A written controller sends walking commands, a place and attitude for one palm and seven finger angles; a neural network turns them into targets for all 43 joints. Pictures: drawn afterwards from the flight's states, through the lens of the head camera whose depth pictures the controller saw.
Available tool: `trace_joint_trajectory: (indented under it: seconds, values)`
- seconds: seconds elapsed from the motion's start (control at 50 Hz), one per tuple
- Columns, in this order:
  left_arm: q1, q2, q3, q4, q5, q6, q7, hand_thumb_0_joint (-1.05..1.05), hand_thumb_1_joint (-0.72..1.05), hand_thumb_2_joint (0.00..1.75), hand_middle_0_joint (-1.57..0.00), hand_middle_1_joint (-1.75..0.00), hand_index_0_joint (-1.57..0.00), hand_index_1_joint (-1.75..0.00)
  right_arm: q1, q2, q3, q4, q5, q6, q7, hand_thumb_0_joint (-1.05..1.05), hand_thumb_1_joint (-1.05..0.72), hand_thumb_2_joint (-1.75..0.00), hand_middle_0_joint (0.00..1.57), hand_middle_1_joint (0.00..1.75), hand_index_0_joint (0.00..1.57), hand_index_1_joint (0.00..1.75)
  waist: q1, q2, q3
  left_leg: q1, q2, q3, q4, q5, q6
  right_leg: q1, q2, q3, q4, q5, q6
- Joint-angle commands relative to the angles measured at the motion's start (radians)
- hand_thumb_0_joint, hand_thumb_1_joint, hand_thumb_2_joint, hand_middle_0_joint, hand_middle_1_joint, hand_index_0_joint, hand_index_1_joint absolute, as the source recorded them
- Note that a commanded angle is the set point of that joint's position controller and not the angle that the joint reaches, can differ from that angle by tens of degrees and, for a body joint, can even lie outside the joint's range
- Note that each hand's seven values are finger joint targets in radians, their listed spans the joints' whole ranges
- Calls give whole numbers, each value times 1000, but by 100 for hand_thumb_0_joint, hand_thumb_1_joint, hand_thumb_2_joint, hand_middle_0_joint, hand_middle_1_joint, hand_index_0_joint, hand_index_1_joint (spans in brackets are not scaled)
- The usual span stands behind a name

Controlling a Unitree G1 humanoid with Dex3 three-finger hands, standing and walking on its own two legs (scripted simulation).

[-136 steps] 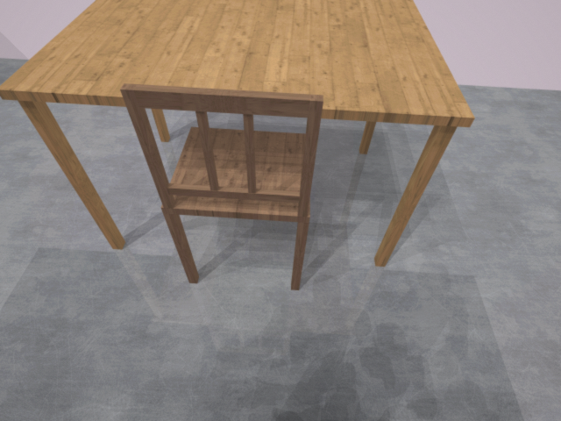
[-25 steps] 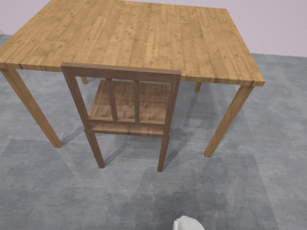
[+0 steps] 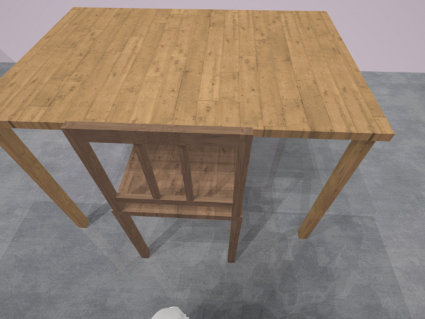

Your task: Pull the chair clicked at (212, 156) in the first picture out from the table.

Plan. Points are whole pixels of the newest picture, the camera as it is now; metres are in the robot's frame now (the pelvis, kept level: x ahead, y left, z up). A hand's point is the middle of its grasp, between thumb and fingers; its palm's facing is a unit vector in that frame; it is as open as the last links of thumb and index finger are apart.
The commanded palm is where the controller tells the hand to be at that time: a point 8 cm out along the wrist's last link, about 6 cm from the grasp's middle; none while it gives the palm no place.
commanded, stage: come to a stop and stand still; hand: left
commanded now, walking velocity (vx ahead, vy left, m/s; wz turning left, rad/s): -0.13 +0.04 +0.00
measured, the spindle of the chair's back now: (148, 172) +0.48 +0.20 -0.09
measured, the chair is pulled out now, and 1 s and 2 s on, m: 0.00 0.00 0.00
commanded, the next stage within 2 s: look again from close up in 0.92 s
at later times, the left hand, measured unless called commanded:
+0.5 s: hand out of the picture -0.04 +0.24 -0.17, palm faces +0.00 -0.99 -0.17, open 7.4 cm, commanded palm none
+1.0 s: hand out of the picture -0.05 +0.17 -0.18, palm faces +0.05 -0.99 -0.14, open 7.4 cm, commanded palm none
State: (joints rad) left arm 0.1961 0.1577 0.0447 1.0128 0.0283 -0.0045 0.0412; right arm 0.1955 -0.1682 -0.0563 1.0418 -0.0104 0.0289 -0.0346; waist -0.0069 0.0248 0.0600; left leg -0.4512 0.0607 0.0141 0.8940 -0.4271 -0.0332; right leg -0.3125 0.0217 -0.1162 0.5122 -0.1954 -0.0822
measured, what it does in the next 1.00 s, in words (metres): steps on the spot: left foot, then right foot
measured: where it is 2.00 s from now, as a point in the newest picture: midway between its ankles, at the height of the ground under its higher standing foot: outside the picture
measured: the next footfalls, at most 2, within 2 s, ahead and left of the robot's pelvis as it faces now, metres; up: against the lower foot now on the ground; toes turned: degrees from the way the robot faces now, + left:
left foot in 0.18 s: +0.05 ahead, +0.13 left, +0.00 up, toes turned +4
right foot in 0.64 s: -0.06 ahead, -0.10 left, +0.00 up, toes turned -2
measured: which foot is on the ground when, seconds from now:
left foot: up 0.00-0.16, down 0.18-1.00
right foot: down 0.00-0.18, up 0.20-0.62, down 0.64-1.00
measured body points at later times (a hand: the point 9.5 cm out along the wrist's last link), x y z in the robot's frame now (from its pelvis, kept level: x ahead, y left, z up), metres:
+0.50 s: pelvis -0.03 +0.05 +0.01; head -0.01 +0.08 +0.46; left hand -0.03 +0.29 -0.16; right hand +0.00 -0.19 -0.12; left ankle +0.01 +0.15 -0.73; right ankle -0.10 -0.10 -0.68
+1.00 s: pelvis -0.03 +0.02 +0.00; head -0.01 +0.03 +0.45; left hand -0.05 +0.22 -0.16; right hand -0.05 -0.20 -0.15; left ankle -0.03 +0.14 -0.73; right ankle -0.10 -0.10 -0.73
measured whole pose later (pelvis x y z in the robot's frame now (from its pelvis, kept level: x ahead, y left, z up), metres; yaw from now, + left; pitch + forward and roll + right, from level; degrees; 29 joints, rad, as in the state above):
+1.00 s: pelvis -0.03 +0.02 +0.00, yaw -1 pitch -1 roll +1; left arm 0.32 0.11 0.03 1.13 0.01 0.00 0.03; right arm 0.30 -0.13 -0.02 1.14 -0.01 0.00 -0.03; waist 0.01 -0.03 0.04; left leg -0.22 0.01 0.05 0.49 -0.26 0.00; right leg -0.10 -0.03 -0.01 0.47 -0.36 0.01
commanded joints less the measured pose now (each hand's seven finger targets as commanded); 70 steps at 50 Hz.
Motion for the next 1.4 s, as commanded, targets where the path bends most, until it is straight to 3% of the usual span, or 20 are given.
trace_joint_trajectory:
  seconds: [0.0, 0.06, 0.12, 0.16, 0.18, 0.24, 0.34, 0.46, 0.56, 0.62, 0.68, 0.82, 0.96, 0.98, 1.0, 1.02, 1.04, 1.1, 1.16, 1.38]
  values:
    - [82, 175, 45, -45, 3, -1, 9, 0, 90, 90, -20, -30, -20, -30, 108, -35, -7, -31, -3, 9, 7, 0, -90, -90, 20, 30, 20, 30, 16, -166, -98, 68, -32, 0, -14, -9, -19, 78, -318, 252, -145, 579, -144]
    - [77, 188, 50, -49, 7, 6, 9, 0, 90, 90, -20, -30, -20, -30, 85, -37, -9, -48, 2, 1, 10, 0, -90, -90, 20, 30, 20, 30, 17, -173, -115, 129, -37, 5, -132, 8, -14, 82, -312, 258, -134, 475, -135]
    - [56, 168, 41, -51, -5, 16, 8, 0, 90, 90, -20, -30, -20, -30, 153, -41, -4, -26, 3, -18, 9, 0, -90, -90, 20, 30, 20, 30, -24, -133, -128, 341, -35, 10, -466, 241, 2, 7, -231, 218, -57, 227, -37]
    - [119, 68, 16, -59, -16, 26, 2, 0, 90, 90, -20, -30, -20, -30, 123, -153, -14, -56, -9, -37, 6, 0, -90, -90, 20, 30, 20, 30, 10, 230, -93, 306, 262, -303, -643, 475, 95, -101, -46, 83, 126, -259, 84]
    - [96, 83, 13, -53, -12, 29, 7, 0, 90, 90, -20, -30, -20, -30, 70, -160, -5, -75, -17, -33, 2, 0, -90, -90, 20, 30, 20, 30, 9, 196, -47, 179, 316, -348, -665, 509, 180, -63, -37, 117, 241, -334, 92]
    - [140, 96, 27, 1, -2, 47, -10, 0, 90, 90, -20, -30, -20, -30, -5, -130, 11, -68, -18, -39, -24, 0, -90, -90, 20, 30, 20, 30, 39, 116, -5, 164, 222, -219, -673, 389, 165, -80, -31, 187, 426, -210, 98]
    - [153, 107, 33, 19, -1, 52, -21, 0, 90, 90, -20, -30, -20, -30, 77, -145, -1, -34, -14, -38, -32, 0, -90, -90, 20, 30, 20, 30, -1, 106, -46, 327, 215, -177, -661, 411, 167, -164, -35, 176, 475, -179, 127]
    - [101, 77, 17, 1, -6, 53, -28, 0, 90, 90, -20, -30, -20, -30, 130, -163, -16, -1, -19, -28, -25, 0, -90, -90, 20, 30, 20, 30, -40, 147, -45, 341, 215, -213, -668, 296, 185, -64, -48, 120, 237, -287, 111]
    - [214, 55, 6, 63, -13, 23, -22, 0, 90, 90, -20, -30, -20, -30, 122, -145, -18, 27, -11, -25, -8, 0, -90, -90, 20, 30, 20, 30, 13, 119, -88, 234, 112, -156, -624, 120, 110, 209, -18, 53, -161, -70, 88]
    - [194, 169, 14, 69, -11, 3, -7, 0, 90, 90, -20, -30, -20, -30, 89, -32, 15, 10, -2, -23, 8, 0, -90, -90, 20, 30, 20, 30, 18, -191, 18, 70, -38, 17, -401, 19, 13, 155, -283, 350, -385, -319, -8]
    - [142, 151, 11, 58, -11, -14, -8, 0, 90, 90, -20, -30, -20, -30, 76, -44, 15, 22, -18, -21, 18, 0, -90, -90, 20, 30, 20, 30, 20, -233, 128, 73, -22, 1, -308, 107, 23, 51, -282, 373, -392, -188, -42]
    - [161, 117, 13, 67, -13, -18, -3, 0, 90, 90, -20, -30, -20, -30, 149, -37, 17, 53, -10, -29, 11, 0, -90, -90, 20, 30, 20, 30, 7, -159, 115, 186, -17, 14, -366, 178, 18, 50, -258, 272, -264, 0, -33]
    - [193, 57, 6, 97, -17, -6, 7, 0, 90, 90, -20, -30, -20, -30, 182, -73, 24, 82, -1, -55, -13, 0, -90, -90, 20, 30, 20, 30, 17, 58, -38, 357, 68, -58, -454, 659, 77, 132, -112, 131, -93, 103, 60]
    - [194, 56, 3, 102, -17, -5, 8, 0, 90, 90, -20, -30, -20, -30, 168, -75, 24, 78, 0, -54, -15, 0, -90, -90, 20, 30, 20, 30, 17, 50, -44, 358, 69, -63, -454, 665, 78, 134, -112, 134, -102, 94, 63]
    - [282, 72, -17, 128, -4, -48, 41, 0, 90, 90, -20, -30, -20, -30, 45, -80, 39, -9, 10, -70, 4, 0, -90, -90, 20, 30, 20, 30, 53, -22, 18, 243, 51, -35, -226, 654, 54, 91, -162, 225, -185, 455, 69]
    - [231, 111, -10, 78, -3, -58, 33, 0, 90, 90, -20, -30, -20, -30, 94, -37, 37, -38, 2, -63, 15, 0, -90, -90, 20, 30, 20, 30, -5, -58, -13, 180, 10, -12, -264, 248, 51, 136, -213, 242, -139, 482, 32]
    - [190, 109, -17, 65, -5, -56, 24, 0, 90, 90, -20, -30, -20, -30, 109, -22, 36, -32, 1, -58, 12, 0, -90, -90, 20, 30, 20, 30, -15, -22, -12, 184, -7, 4, -319, 176, 51, 137, -206, 229, -99, 436, 16]
    - [198, 89, -20, 48, -7, -49, 21, 0, 90, 90, -20, -30, -20, -30, 178, -81, 33, -18, -2, -68, 9, 0, -90, -90, 20, 30, 20, 30, -19, -5, -159, 296, 42, -33, -334, 553, 79, 189, -115, 135, 25, 334, 34]
    - [198, 69, -31, 41, -10, -29, 19, 0, 90, 90, -20, -30, -20, -30, 139, -110, 36, -28, 0, -68, 0, 0, -90, -90, 20, 30, 20, 30, 5, 99, -87, 295, 83, -83, -374, 725, 111, 133, -73, 102, 16, 44, 56]
    - [159, 120, -34, 15, -10, -2, 3, 0, 90, 90, -20, -30, -20, -30, 65, -137, 39, -50, -2, -55, 10, 0, -90, -90, 20, 30, 20, 30, 15, -10, 12, 214, 44, -91, -512, 266, 95, 91, -93, 133, -53, -79, 66]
